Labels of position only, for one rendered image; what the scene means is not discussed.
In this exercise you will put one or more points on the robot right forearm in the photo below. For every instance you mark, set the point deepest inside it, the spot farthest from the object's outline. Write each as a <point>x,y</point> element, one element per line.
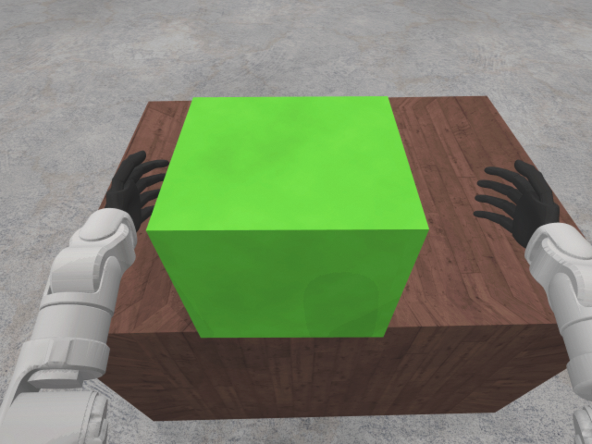
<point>560,261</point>

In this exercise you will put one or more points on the robot right upper arm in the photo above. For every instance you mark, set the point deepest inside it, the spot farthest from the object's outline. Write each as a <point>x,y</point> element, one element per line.
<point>582,422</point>

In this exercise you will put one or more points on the carton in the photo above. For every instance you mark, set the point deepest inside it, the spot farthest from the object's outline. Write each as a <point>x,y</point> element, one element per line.
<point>289,217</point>

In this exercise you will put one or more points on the robot left forearm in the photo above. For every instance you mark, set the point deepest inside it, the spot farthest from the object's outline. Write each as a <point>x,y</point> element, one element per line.
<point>68,342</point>

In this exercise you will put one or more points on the robot left upper arm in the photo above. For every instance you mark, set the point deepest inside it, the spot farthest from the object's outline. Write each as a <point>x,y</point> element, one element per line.
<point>62,417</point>

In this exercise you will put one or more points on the left robot hand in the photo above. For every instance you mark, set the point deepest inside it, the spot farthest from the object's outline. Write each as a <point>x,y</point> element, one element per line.
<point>127,185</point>

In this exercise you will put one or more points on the right robot hand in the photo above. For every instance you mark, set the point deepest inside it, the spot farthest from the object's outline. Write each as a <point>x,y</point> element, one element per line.
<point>534,199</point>

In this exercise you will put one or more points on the pedestal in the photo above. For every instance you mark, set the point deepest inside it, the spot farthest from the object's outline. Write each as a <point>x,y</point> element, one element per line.
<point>472,331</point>

